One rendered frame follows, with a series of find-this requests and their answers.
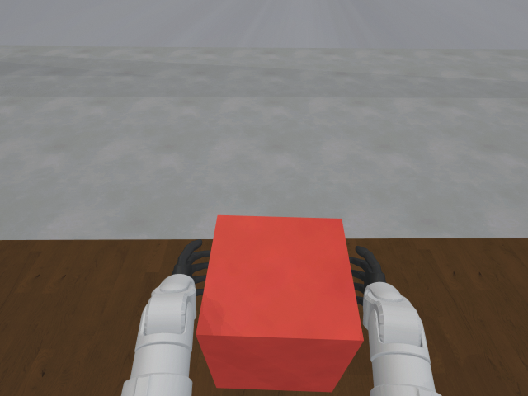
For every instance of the right robot hand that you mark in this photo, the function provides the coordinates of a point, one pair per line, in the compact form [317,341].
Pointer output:
[372,270]

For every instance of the left robot forearm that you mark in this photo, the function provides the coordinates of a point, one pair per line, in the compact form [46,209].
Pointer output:
[164,342]

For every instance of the left robot hand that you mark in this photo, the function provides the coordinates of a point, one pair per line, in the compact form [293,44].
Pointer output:
[185,260]

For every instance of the carton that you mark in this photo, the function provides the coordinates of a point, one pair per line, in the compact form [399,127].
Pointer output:
[279,308]

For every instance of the right robot forearm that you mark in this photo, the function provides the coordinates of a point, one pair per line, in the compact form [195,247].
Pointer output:
[398,347]

